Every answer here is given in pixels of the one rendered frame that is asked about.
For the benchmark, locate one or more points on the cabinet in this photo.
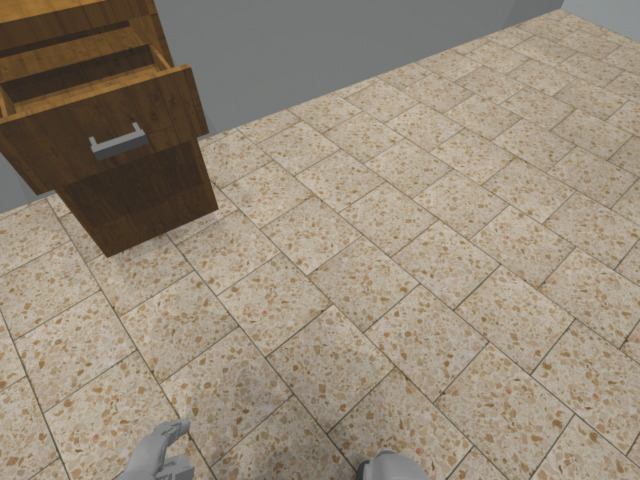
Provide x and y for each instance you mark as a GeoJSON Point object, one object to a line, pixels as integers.
{"type": "Point", "coordinates": [127, 205]}

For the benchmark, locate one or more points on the right robot shin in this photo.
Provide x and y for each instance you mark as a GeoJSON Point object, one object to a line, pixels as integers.
{"type": "Point", "coordinates": [385, 451]}

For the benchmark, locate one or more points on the drawer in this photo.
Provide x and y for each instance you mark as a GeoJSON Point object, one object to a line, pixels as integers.
{"type": "Point", "coordinates": [49, 115]}

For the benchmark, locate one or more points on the handle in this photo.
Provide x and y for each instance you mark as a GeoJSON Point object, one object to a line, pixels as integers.
{"type": "Point", "coordinates": [120, 144]}

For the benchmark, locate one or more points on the left robot hand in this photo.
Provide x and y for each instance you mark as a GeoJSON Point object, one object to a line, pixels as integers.
{"type": "Point", "coordinates": [149, 454]}

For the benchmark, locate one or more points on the right robot thigh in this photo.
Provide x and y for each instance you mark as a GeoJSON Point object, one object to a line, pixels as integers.
{"type": "Point", "coordinates": [393, 467]}

